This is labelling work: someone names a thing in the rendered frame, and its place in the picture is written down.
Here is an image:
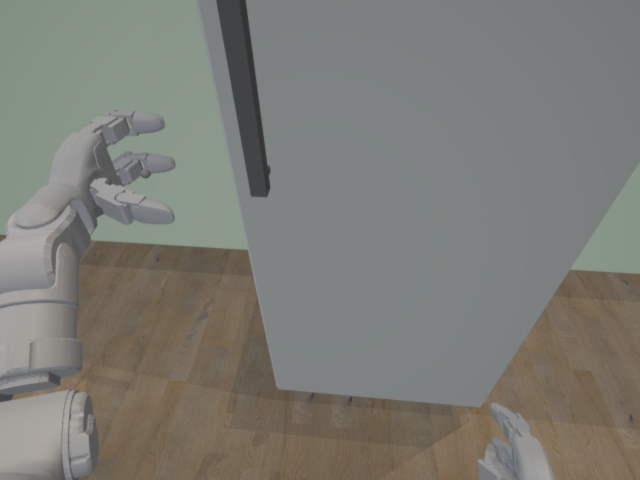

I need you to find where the fridge door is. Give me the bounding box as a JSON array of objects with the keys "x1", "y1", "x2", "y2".
[{"x1": 198, "y1": 0, "x2": 640, "y2": 408}]

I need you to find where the left robot upper arm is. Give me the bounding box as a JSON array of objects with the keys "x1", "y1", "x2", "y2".
[{"x1": 0, "y1": 389, "x2": 99, "y2": 480}]

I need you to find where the right robot hand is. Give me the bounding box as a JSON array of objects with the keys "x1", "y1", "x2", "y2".
[{"x1": 478, "y1": 403, "x2": 555, "y2": 480}]

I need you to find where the left robot hand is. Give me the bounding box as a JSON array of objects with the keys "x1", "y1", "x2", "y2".
[{"x1": 47, "y1": 109, "x2": 176, "y2": 225}]

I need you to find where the robot left forearm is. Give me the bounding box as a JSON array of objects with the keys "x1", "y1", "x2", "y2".
[{"x1": 0, "y1": 184, "x2": 97, "y2": 402}]

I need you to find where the handle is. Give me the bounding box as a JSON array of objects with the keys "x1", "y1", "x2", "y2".
[{"x1": 216, "y1": 0, "x2": 270, "y2": 197}]

